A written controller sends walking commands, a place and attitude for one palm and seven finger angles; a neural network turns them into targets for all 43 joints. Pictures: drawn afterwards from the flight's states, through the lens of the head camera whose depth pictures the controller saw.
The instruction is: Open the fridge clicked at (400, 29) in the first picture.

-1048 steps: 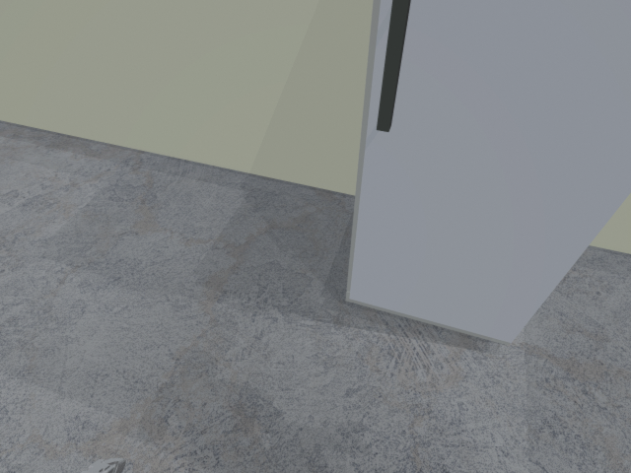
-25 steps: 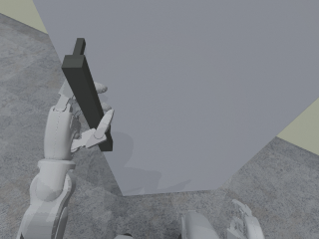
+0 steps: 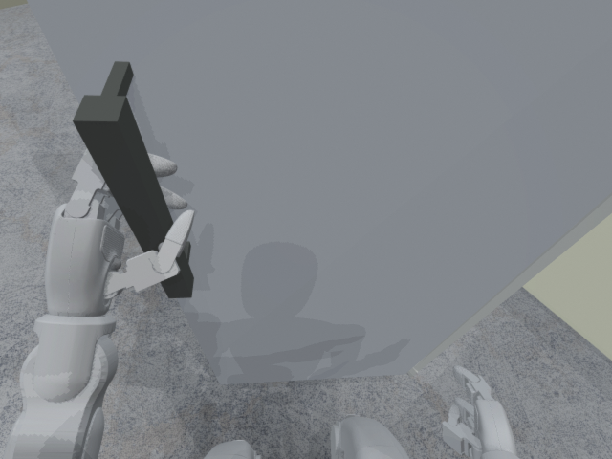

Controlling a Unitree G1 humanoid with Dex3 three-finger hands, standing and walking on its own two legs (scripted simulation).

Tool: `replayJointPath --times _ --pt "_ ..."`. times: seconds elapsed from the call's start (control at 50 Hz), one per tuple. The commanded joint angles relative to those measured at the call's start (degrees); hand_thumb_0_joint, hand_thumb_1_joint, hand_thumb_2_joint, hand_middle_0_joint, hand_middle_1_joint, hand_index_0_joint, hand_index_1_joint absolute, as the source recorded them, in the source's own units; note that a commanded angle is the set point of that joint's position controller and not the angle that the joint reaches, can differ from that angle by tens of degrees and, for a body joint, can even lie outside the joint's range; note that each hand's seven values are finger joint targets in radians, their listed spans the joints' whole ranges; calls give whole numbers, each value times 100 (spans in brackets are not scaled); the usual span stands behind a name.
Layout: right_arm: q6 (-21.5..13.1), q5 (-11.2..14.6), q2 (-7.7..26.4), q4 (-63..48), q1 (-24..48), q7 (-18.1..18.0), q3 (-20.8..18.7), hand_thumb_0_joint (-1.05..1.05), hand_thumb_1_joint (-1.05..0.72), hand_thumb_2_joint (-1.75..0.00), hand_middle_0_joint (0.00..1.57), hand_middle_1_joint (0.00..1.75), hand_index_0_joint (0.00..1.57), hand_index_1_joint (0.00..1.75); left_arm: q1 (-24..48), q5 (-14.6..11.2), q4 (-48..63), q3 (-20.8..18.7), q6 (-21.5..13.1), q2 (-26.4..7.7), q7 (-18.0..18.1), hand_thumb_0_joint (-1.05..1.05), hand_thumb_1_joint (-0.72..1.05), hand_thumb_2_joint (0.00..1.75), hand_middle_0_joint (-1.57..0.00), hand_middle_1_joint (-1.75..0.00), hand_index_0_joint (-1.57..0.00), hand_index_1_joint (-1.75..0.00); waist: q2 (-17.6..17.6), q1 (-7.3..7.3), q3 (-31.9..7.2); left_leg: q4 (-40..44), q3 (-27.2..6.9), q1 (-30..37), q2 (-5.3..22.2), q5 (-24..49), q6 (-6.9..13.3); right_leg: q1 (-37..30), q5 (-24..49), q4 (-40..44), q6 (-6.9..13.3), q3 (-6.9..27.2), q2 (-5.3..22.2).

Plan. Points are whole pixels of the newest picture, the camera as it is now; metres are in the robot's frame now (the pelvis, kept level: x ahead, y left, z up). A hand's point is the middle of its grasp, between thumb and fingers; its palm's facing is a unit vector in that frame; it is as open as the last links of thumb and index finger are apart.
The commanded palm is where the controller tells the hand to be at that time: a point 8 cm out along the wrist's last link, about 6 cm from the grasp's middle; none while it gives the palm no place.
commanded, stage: walk backward, drawing the door open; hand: left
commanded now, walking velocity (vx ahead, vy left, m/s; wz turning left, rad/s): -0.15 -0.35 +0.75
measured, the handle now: (157, 205) +0.31 +0.16 +0.19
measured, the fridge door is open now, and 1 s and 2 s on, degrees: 55 80 77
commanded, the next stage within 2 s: stop walking and hold the door back in 0.62 s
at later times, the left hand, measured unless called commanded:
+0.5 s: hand (207, 415) +0.14 +0.09 +0.19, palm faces +0.55 -0.80 -0.25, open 7.1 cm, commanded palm +0.09 +0.12 +0.18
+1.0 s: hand out of the picture +0.09 +0.05 +0.18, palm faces +0.82 -0.50 -0.29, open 6.7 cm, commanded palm +0.05 +0.10 +0.16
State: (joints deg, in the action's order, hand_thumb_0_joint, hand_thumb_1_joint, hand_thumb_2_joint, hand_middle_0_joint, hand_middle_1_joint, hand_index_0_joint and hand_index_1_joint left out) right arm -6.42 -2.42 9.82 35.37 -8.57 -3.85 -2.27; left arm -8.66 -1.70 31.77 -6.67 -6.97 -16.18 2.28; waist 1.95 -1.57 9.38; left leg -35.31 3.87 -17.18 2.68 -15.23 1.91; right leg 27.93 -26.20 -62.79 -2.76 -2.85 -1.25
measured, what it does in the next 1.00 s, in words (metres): steps to the right, turning left: right foot, then left foot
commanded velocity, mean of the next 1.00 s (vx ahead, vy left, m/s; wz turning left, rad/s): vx -0.08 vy -0.08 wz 0.48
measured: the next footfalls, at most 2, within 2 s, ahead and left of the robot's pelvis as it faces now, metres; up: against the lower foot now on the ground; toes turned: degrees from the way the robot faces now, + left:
right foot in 0.26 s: +0.02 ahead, -0.27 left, +0.00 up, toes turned +9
left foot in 0.52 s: -0.01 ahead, -0.10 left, +0.00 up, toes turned +31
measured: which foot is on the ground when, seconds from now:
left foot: down 0.00-0.26, up 0.28-0.50, down 0.52-0.84, up 0.86-1.00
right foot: up 0.00-0.24, down 0.26-0.50, up 0.52-0.84, down 0.86-1.00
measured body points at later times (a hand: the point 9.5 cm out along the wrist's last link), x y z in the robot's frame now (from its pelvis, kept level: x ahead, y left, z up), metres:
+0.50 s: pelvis -0.03 -0.18 +0.00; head +0.00 -0.16 +0.44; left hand +0.11 +0.13 +0.20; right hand +0.21 -0.36 -0.08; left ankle -0.04 -0.11 -0.72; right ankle -0.01 -0.28 -0.73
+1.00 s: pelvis -0.03 -0.33 -0.01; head -0.01 -0.35 +0.44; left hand +0.04 +0.07 +0.20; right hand +0.27 -0.44 -0.10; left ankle -0.09 -0.21 -0.65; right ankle +0.11 -0.46 -0.73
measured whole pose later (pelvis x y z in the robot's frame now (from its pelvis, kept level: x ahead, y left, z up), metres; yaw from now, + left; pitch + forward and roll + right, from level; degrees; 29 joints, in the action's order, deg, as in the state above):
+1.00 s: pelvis -0.03 -0.33 -0.01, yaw +35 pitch -4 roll +1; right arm -3.3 0.5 16.8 41.2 -7.6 -4.6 -0.8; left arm 9.0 -3.3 -6.5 -16.3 -12.1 -22.1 3.4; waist -2.5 2.7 3.8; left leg -69.1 -3.5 -30.6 -2.1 -22.8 -2.3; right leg 16.8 -15.3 -35.4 -6.2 2.7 7.2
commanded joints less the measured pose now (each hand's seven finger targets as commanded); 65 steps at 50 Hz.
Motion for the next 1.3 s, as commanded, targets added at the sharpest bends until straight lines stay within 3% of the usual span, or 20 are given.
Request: replayJointPath --times 0.0,0.16,0.22,0.28,0.44,0.46,0.5,0.52,0.62,0.74,0.8,0.84,0.86,0.9,0.96,1.1,1.12,1.16,1.22,1.28 --pt "-261 88 864 -611 327 72 -271 0 -90 -90 20 30 20 30 986 165 1609 -378 -475 -387 56 0 90 90 -45 -140 -45 -140 -1373 119 -1594 1882 -1950 1272 1733 1273 415 502 949 -104 -163 645 259" --pt "-278 215 775 -822 516 58 -192 0 -90 -90 20 30 20 30 767 -65 1312 -783 -338 -594 201 0 90 90 -45 -140 -45 -140 -2102 204 -1690 2105 -1597 -279 1035 -1039 148 -2171 292 3172 -185 -249 -358" --pt "-196 293 401 -734 318 64 -119 0 -90 -90 20 30 20 30 747 -100 1481 -1350 -269 -1356 268 0 90 90 -45 -140 -45 -140 192 159 -1872 -583 -273 -222 -341 -1047 -465 -2024 1182 4966 345 321 687" --pt "-223 248 557 -811 698 -21 -226 0 -90 -90 20 30 20 30 867 -153 1550 -1700 -231 -1584 296 0 90 90 -45 -140 -45 -140 1649 331 -1779 -4210 -428 -1739 -253 -2079 -425 -1543 2229 4494 1276 1493 2184" --pt "-70 78 422 -978 230 -275 6 0 -90 -90 20 30 20 30 171 -258 1492 -1380 -337 -1072 319 0 90 90 -45 -140 -45 -140 320 98 -1966 553 825 433 -270 -391 -426 -1952 4716 2652 895 -588 1314" --pt "-94 89 542 -949 -56 -295 -82 0 -90 -90 20 30 20 30 386 -253 1560 -1334 -365 -1095 319 0 90 90 -45 -140 -45 -140 -93 -141 -2189 1315 330 1791 83 834 -319 -1015 3964 1487 591 -596 1150" --pt "-252 30 903 -916 11 -129 -186 0 -90 -90 20 30 20 30 630 -131 1620 -1391 -609 -1193 246 0 90 90 -45 -140 -45 -140 -1669 73 -2263 1725 -3837 2955 3060 5314 1147 1065 -1122 -825 -168 361 82" --pt "-312 18 872 -909 169 -48 -231 0 -90 -90 20 30 20 30 1056 -46 1987 -1629 -712 -1503 199 0 90 90 -45 -140 -45 -140 -1503 -18 -2303 1788 -4389 2903 3067 4551 1103 1239 -926 -1304 -77 782 101" --pt "-321 187 890 -653 290 9 -201 0 -90 -90 20 30 20 30 1026 -9 1451 -1313 -477 -1019 237 0 90 90 -45 -140 -45 -140 -1651 166 -1557 1864 -1296 820 1484 1088 367 140 999 148 -150 461 324" --pt "-323 366 953 -779 90 -14 -90 0 -90 -90 20 30 20 30 1269 -128 -188 -1294 -248 -887 478 0 90 90 -45 -140 -45 -140 -2173 135 -1530 1869 -1111 73 1111 -732 390 -1122 316 2051 -227 -172 -108" --pt "-337 373 859 -605 -68 -70 -35 0 -90 -90 20 30 20 30 2460 -42 -1333 -1890 -296 -1756 557 0 90 90 -45 -140 -45 -140 -444 233 -1689 -368 -462 -419 80 -1335 -100 -2069 1105 4301 -131 147 398" --pt "-252 259 836 -737 333 -163 80 0 -90 -90 20 30 20 30 3049 -43 -2018 -2344 -283 -2703 561 0 90 90 -45 -140 -45 -140 1160 404 -1638 -3292 -878 -1664 -469 -1899 -279 -1680 1746 4873 896 3273 2677" --pt "-227 175 968 -508 443 -102 110 0 -90 -90 20 30 20 30 2954 -18 -2650 -2635 -331 -3034 559 0 90 90 -45 -140 -45 -140 397 392 -1615 -3708 -872 -1460 -372 -1601 -292 -1130 925 4945 998 3273 2636" --pt "-84 286 1072 -443 498 -102 -66 0 -90 -90 20 30 20 30 4097 -76 -2963 -1859 -528 -2291 449 0 90 90 -45 -140 -45 -140 2140 229 -1309 -4147 -1257 -2079 -329 -841 -404 -1433 -94 4861 750 3141 2421" --pt "87 342 1173 -284 457 -157 -78 0 -90 -90 20 30 20 30 4202 -63 -3908 -2184 -749 -2724 445 0 90 90 -45 -140 -45 -140 1183 245 -1424 -3235 -776 -1557 -294 -819 -402 -1669 1494 4308 662 1706 2177" --pt "152 321 1126 -269 235 -102 -161 0 -90 -90 20 30 20 30 5038 19 -3952 -1733 -953 -2289 391 0 90 90 -45 -140 -45 -140 881 136 -1901 844 104 919 -441 -253 -158 -937 769 4010 417 897 1680" --pt "128 326 1225 -323 195 -131 -232 0 -90 -90 20 30 20 30 4969 -21 -3841 -1677 -1011 -2176 361 0 90 90 -45 -140 -45 -140 -68 89 -1886 1311 4 1217 -183 -75 -121 -754 826 3354 315 576 1262" --pt "144 426 1293 -553 167 -69 -189 0 -90 -90 20 30 20 30 5285 -14 -3405 -1243 -1098 -1712 307 0 90 90 -45 -140 -45 -140 -2358 113 -2038 2226 -2440 1071 1577 -309 557 40 -548 1213 -11 -315 177" --pt "24 469 1139 -496 27 -131 -110 0 -90 -90 20 30 20 30 5740 45 -3543 -1269 -966 -1957 414 0 90 90 -45 -140 -45 -140 -1069 116 -1865 2039 -2498 472 1621 -663 921 0 100 601 93 344 408" --pt "-8 400 1229 -413 -138 -176 -45 0 -90 -90 20 30 20 30 5097 9 -3626 -1250 -773 -1846 358 0 90 90 -45 -140 -45 -140 -1472 172 -2112 1554 -1274 762 1130 452 581 -887 213 2230 89 -162 153"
